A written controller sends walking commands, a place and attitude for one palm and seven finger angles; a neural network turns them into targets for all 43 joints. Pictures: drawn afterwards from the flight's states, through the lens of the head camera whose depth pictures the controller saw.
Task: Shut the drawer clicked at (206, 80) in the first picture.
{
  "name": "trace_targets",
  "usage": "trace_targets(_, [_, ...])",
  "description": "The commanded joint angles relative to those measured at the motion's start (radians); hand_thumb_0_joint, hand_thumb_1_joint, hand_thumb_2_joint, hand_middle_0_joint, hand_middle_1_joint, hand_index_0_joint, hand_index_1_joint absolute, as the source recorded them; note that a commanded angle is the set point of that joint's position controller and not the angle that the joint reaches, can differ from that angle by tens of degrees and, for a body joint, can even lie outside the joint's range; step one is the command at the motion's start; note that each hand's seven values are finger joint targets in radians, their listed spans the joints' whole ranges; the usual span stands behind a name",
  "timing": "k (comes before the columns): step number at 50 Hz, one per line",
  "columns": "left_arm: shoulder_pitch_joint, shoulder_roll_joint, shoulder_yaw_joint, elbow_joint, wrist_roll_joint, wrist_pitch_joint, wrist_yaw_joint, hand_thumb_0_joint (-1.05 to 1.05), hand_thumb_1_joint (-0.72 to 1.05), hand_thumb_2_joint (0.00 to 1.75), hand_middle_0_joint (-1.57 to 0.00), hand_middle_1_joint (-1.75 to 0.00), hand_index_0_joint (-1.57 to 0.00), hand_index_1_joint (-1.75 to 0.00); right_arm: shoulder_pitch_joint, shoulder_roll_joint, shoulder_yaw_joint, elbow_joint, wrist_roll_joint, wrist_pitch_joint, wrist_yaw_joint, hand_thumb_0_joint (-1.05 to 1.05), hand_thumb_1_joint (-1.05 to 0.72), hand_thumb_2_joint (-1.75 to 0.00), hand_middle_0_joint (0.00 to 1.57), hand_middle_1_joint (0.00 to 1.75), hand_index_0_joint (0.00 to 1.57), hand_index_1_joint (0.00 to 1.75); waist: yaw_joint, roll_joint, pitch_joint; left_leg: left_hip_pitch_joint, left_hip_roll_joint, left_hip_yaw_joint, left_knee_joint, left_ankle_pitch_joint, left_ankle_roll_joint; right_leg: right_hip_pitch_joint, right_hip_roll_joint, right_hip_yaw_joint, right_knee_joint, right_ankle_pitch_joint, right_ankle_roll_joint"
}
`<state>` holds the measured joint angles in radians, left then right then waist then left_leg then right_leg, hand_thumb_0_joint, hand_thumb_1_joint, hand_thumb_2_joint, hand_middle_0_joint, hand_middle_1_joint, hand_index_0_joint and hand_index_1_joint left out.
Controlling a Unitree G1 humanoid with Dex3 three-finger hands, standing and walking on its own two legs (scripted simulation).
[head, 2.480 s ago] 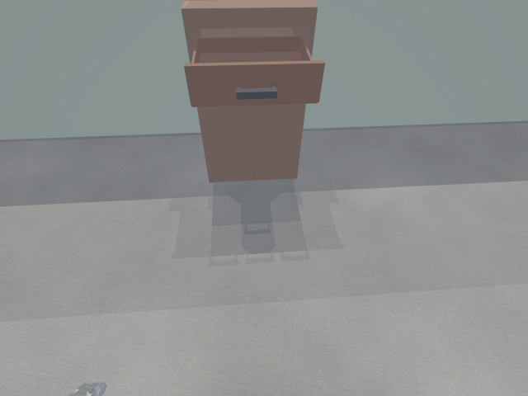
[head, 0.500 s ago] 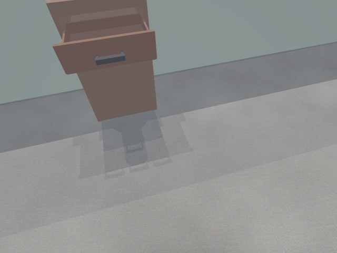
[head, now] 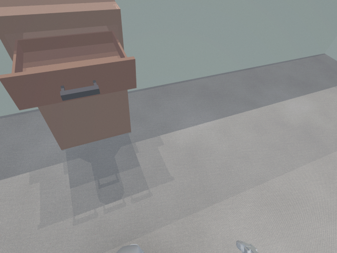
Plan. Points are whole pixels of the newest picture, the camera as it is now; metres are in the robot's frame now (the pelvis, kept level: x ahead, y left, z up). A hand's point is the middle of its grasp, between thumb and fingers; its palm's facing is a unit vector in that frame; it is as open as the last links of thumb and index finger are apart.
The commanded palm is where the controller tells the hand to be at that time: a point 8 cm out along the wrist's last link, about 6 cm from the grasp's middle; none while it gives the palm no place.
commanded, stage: walk to a spot facing it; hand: left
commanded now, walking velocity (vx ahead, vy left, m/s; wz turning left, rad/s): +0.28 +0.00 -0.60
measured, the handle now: (79, 89) +0.62 +0.39 -0.02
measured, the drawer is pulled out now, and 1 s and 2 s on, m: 0.30 0.30 0.30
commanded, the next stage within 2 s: turn to face it in 0.48 s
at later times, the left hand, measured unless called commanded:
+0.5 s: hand (124, 199) +0.28 +0.16 -0.14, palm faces -0.30 -0.94 -0.17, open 7.4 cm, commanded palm none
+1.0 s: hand (125, 196) +0.30 +0.16 -0.16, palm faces -0.16 -0.98 -0.14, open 7.4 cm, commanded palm none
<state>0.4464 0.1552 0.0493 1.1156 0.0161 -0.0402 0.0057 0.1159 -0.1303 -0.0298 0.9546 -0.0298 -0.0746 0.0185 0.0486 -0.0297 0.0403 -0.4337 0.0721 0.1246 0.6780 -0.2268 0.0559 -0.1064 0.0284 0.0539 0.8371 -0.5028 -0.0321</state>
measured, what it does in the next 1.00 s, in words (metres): walks ahead: right foot, then left foot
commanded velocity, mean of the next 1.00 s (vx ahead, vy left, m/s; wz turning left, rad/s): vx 0.03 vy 0.00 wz -0.06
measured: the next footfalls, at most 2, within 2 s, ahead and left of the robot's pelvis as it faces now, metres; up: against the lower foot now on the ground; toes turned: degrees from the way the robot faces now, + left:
right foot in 0.58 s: +0.21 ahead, -0.13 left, +0.00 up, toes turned -27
left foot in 0.96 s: +0.25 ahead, +0.09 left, +0.00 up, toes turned -7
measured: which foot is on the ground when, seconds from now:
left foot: down 0.00-0.58, up 0.60-0.94, down 0.96-1.00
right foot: up 0.00-0.56, down 0.58-0.96, up 0.98-1.00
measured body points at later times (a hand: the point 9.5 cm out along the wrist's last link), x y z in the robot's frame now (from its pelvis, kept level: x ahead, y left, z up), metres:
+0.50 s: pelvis +0.13 +0.01 +0.02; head +0.16 +0.01 +0.47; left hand +0.30 +0.21 -0.13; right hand +0.02 -0.18 -0.14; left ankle +0.09 +0.09 -0.72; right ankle +0.19 -0.13 -0.68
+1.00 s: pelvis +0.17 +0.01 +0.01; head +0.18 +0.04 +0.46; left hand +0.31 +0.21 -0.15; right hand +0.16 -0.23 -0.13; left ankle +0.21 +0.09 -0.72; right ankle +0.17 -0.11 -0.71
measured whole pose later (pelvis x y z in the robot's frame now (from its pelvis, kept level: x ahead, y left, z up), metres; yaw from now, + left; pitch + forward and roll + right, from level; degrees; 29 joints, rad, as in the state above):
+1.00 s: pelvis +0.17 +0.01 +0.01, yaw -12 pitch -1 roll -2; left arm 0.17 0.18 0.06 0.96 0.01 0.04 0.02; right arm 0.26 -0.16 -0.04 0.98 -0.02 0.03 0.00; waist -0.01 -0.03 0.03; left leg -0.32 0.05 0.08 0.66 -0.32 0.02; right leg -0.32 -0.07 -0.20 0.70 -0.39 0.01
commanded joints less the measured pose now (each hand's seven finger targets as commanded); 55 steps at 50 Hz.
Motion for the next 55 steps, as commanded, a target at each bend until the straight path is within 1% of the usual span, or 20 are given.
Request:
trace_targets(1, [-0.076,0.080,0.029,-0.113,0.002,-0.026,-0.007,0.00,0.90,0.90,-0.20,-0.30,-0.20,-0.30,0.245,-0.190,-0.049,0.016,0.008,-0.005,-0.041,0.00,-0.90,-0.90,0.20,0.30,0.20,0.30,-0.091,0.116,-0.003,0.332,0.381,-0.469,-0.454,-0.043,0.121,-0.540,-0.095,-0.009,0.553,0.127,-0.018])
trace_targets(3, [-0.047,0.056,0.037,-0.096,0.015,0.007,-0.024,0.00,0.90,0.90,-0.20,-0.30,-0.20,-0.30,0.190,-0.113,-0.027,0.013,0.009,-0.018,-0.040,0.00,-0.90,-0.90,0.20,0.30,0.20,0.30,-0.032,0.143,0.041,0.191,0.297,-0.239,-0.479,0.011,0.067,-0.457,-0.130,-0.014,0.486,0.225,-0.003])
trace_targets(5, [-0.026,0.034,0.036,-0.100,0.016,0.037,-0.030,0.00,0.90,0.90,-0.20,-0.30,-0.20,-0.30,0.188,-0.102,-0.025,0.021,0.012,-0.024,-0.043,0.00,-0.90,-0.90,0.20,0.30,0.20,0.30,-0.006,0.164,0.033,0.133,0.260,-0.112,-0.488,0.050,0.056,-0.436,-0.130,-0.031,0.450,0.266,0.011])
trace_targets(8, [-0.058,0.032,0.043,-0.129,0.020,0.056,-0.037,0.00,0.90,0.90,-0.20,-0.30,-0.20,-0.30,0.212,-0.111,-0.032,0.010,0.014,-0.031,-0.046,0.00,-0.90,-0.90,0.20,0.30,0.20,0.30,-0.002,0.102,0.031,0.182,0.259,-0.044,-0.511,0.126,0.072,-0.521,-0.142,-0.037,0.411,0.349,0.034])
trace_targets(12, [-0.137,0.048,0.045,-0.164,0.018,0.068,-0.042,0.00,0.90,0.90,-0.20,-0.30,-0.20,-0.30,0.251,-0.136,-0.031,0.021,0.018,-0.022,-0.049,0.00,-0.90,-0.90,0.20,0.30,0.20,0.30,-0.014,0.118,0.025,0.301,0.262,0.030,-0.465,0.367,0.079,-0.596,-0.150,-0.068,0.297,0.397,0.064])
trace_targets(23, [-0.367,0.059,0.032,-0.261,0.008,0.068,-0.036,0.00,0.90,0.90,-0.20,-0.30,-0.20,-0.30,0.317,-0.183,-0.050,0.037,-0.003,0.035,-0.046,0.00,-0.90,-0.90,0.20,0.30,0.20,0.30,-0.095,0.157,0.048,0.428,0.321,0.157,-0.301,0.547,0.070,-0.473,-0.102,-0.179,-0.072,0.233,0.041])
trace_targets(26, [-0.292,0.094,0.038,-0.254,0.012,0.052,-0.029,0.00,0.90,0.90,-0.20,-0.30,-0.20,-0.30,0.302,-0.211,-0.061,0.019,0.002,0.044,-0.041,0.00,-0.90,-0.90,0.20,0.30,0.20,0.30,-0.056,0.145,-0.023,0.424,0.324,0.182,-0.115,0.695,0.035,-0.303,-0.047,-0.218,-0.170,0.207,0.013])
trace_targets(27, [-0.196,0.122,0.048,-0.235,0.014,0.039,-0.026,0.00,0.90,0.90,-0.20,-0.30,-0.20,-0.30,0.284,-0.214,-0.064,0.003,0.006,0.045,-0.038,0.00,-0.90,-0.90,0.20,0.30,0.20,0.30,-0.001,0.109,-0.080,0.371,0.305,0.202,0.045,0.661,-0.003,-0.154,-0.042,-0.206,-0.272,0.298,0.001])
trace_targets(28, [-0.094,0.208,0.068,-0.208,0.018,0.020,-0.017,0.00,0.90,0.90,-0.20,-0.30,-0.20,-0.30,0.286,-0.191,-0.059,-0.021,0.019,0.049,-0.027,0.00,-0.90,-0.90,0.20,0.30,0.20,0.30,0.043,-0.066,-0.187,0.148,0.239,0.226,0.317,0.382,-0.062,0.119,-0.180,-0.014,-0.322,0.622,-0.065])
trace_targets(29, [-0.032,0.306,0.087,-0.193,0.004,0.015,-0.004,0.00,0.90,0.90,-0.20,-0.30,-0.20,-0.30,0.276,-0.123,-0.042,-0.059,0.025,0.052,-0.028,0.00,-0.90,-0.90,0.20,0.30,0.20,0.30,0.040,-0.257,-0.276,-0.133,0.046,0.161,0.625,-0.401,-0.133,0.289,-0.454,0.371,-0.354,1.172,-0.204])
trace_targets(30, [-0.020,0.296,0.082,-0.186,-0.015,0.024,0.012,0.00,0.90,0.90,-0.20,-0.30,-0.20,-0.30,0.234,-0.136,-0.039,-0.058,0.029,0.062,-0.044,0.00,-0.90,-0.90,0.20,0.30,0.20,0.30,0.047,-0.148,-0.316,-0.124,0.046,-0.034,0.675,-0.425,-0.112,0.264,-0.456,0.287,-0.380,1.216,-0.251])
trace_targets(31, [-0.087,0.235,0.070,-0.195,-0.010,0.029,0.024,0.00,0.90,0.90,-0.20,-0.30,-0.20,-0.30,0.197,-0.113,-0.037,-0.056,0.029,0.069,-0.044,0.00,-0.90,-0.90,0.20,0.30,0.20,0.30,0.022,-0.062,-0.222,-0.128,0.073,-0.060,0.670,-0.347,-0.103,0.161,-0.409,0.207,-0.400,1.091,-0.235])
trace_targets(36, [-0.309,0.133,0.018,-0.218,0.010,0.014,0.038,0.00,0.90,0.90,-0.20,-0.30,-0.20,-0.30,0.315,-0.060,-0.016,0.052,0.015,0.102,-0.040,0.00,-0.90,-0.90,0.20,0.30,0.20,0.30,-0.118,-0.036,-0.086,0.083,0.053,-0.101,0.406,-0.185,-0.101,-0.217,-0.290,-0.036,-0.523,0.673,-0.138])
trace_targets(42, [-0.244,0.166,0.038,-0.188,0.013,0.036,0.032,0.00,0.90,0.90,-0.20,-0.30,-0.20,-0.30,0.192,-0.070,-0.021,0.015,0.017,0.101,-0.030,0.00,-0.90,-0.90,0.20,0.30,0.20,0.30,-0.045,-0.093,-0.004,0.068,0.017,-0.044,0.157,-0.215,-0.100,-0.157,-0.339,-0.045,-0.550,0.446,-0.143])
trace_targets(46, [-0.253,0.172,0.047,-0.192,0.002,0.051,0.030,0.00,0.90,0.90,-0.20,-0.30,-0.20,-0.30,0.227,-0.096,-0.026,0.003,0.012,0.097,-0.022,0.00,-0.90,-0.90,0.20,0.30,0.20,0.30,-0.067,-0.011,-0.013,0.205,0.013,-0.037,-0.133,-0.037,-0.093,-0.193,-0.323,-0.133,-0.390,0.374,-0.056])
trace_targets(47, [-0.242,0.143,0.045,-0.205,-0.005,0.061,0.025,0.00,0.90,0.90,-0.20,-0.30,-0.20,-0.30,0.254,-0.146,-0.036,0.001,0.009,0.091,-0.020,0.00,-0.90,-0.90,0.20,0.30,0.20,0.30,-0.076,0.144,-0.013,0.227,0.090,-0.180,-0.265,0.062,-0.056,-0.256,-0.248,-0.195,-0.256,0.251,0.005])
trace_targets(48, [-0.243,0.091,0.038,-0.238,-0.011,0.065,0.020,0.00,0.90,0.90,-0.20,-0.30,-0.20,-0.30,0.273,-0.242,-0.056,-0.019,-0.001,0.085,-0.026,0.00,-0.90,-0.90,0.20,0.30,0.20,0.30,-0.085,0.386,-0.002,0.244,0.301,-0.490,-0.389,0.265,0.058,-0.403,-0.122,-0.241,-0.060,0.018,0.084])
trace_targets(49, [-0.309,0.108,0.036,-0.262,-0.001,0.066,0.020,0.00,0.90,0.90,-0.20,-0.30,-0.20,-0.30,0.277,-0.278,-0.067,-0.023,-0.006,0.089,-0.032,0.00,-0.90,-0.90,0.20,0.30,0.20,0.30,-0.108,0.326,0.000,0.206,0.369,-0.563,-0.431,0.306,0.152,-0.427,-0.096,-0.152,0.140,-0.105,0.080])
trace_targets(53, [-0.288,0.122,0.053,-0.230,0.004,0.068,0.008,0.00,0.90,0.90,-0.20,-0.30,-0.20,-0.30,0.144,-0.231,-0.055,-0.055,0.003,0.075,-0.046,0.00,-0.90,-0.90,0.20,0.30,0.20,0.30,-0.051,0.175,-0.032,0.222,0.212,-0.390,-0.400,0.206,0.101,-0.465,-0.113,-0.048,0.300,0.110,0.086])
trace_targets(55, [-0.268,0.124,0.053,-0.219,0.001,0.070,0.008,0.00,0.90,0.90,-0.20,-0.30,-0.20,-0.30,0.151,-0.236,-0.060,-0.059,0.008,0.073,-0.047,0.00,-0.90,-0.90,0.20,0.30,0.20,0.30,-0.056,0.143,-0.070,0.277,0.171,-0.360,-0.387,0.242,0.094,-0.454,-0.104,-0.054,0.269,0.142,0.101])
